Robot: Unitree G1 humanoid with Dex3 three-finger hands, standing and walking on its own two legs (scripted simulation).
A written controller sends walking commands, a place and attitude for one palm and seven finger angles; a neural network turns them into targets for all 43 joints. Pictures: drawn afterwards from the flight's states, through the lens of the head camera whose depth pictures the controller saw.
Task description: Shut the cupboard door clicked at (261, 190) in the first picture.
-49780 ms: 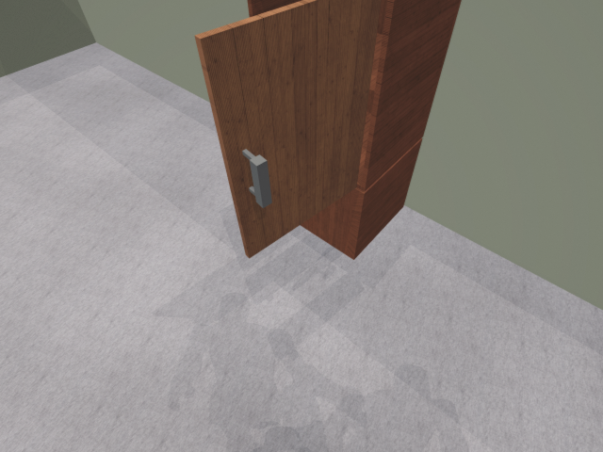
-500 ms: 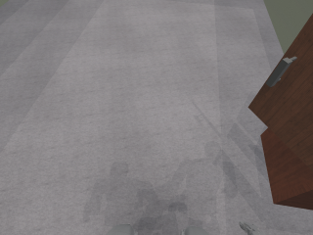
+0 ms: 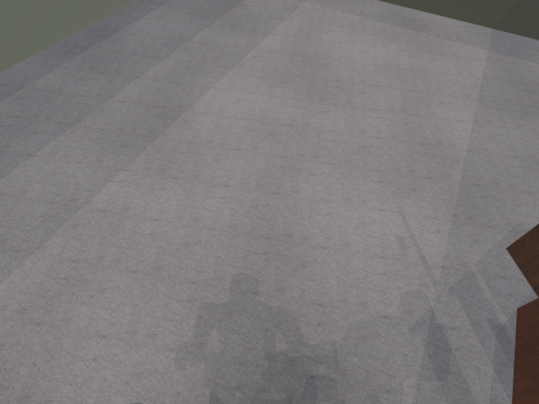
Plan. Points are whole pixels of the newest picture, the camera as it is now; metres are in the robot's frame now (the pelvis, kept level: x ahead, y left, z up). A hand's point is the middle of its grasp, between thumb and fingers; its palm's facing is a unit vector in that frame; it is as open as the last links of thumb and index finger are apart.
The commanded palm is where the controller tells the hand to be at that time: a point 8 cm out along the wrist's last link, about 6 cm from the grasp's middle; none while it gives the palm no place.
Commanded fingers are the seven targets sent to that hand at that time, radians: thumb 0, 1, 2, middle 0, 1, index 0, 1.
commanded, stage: walk to a spot facing it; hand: left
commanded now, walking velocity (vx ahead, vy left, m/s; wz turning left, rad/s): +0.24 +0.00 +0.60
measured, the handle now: out of the picture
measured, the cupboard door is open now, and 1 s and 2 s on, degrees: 37 37 37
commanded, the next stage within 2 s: turn to face it in 0.64 s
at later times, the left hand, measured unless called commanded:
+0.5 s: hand out of the picture +0.06 +0.17 -0.13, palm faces +0.30 -0.91 -0.27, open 7.4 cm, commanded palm none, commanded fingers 0.00 0.90 0.90 -0.20 -0.30 -0.20 -0.30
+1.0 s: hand out of the picture +0.12 +0.21 -0.15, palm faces +0.46 -0.85 -0.23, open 7.4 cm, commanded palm none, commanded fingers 0.00 0.90 0.90 -0.20 -0.30 -0.20 -0.30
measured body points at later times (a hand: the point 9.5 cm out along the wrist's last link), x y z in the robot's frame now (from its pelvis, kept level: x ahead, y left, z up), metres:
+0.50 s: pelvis +0.08 -0.04 +0.02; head +0.12 -0.05 +0.47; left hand +0.05 +0.21 -0.11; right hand +0.20 -0.27 -0.13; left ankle +0.04 +0.11 -0.63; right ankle +0.07 -0.14 -0.72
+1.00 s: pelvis +0.16 +0.01 +0.01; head +0.19 +0.02 +0.46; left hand +0.09 +0.25 -0.13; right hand +0.37 -0.14 -0.13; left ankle +0.14 +0.12 -0.72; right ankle +0.24 -0.11 -0.70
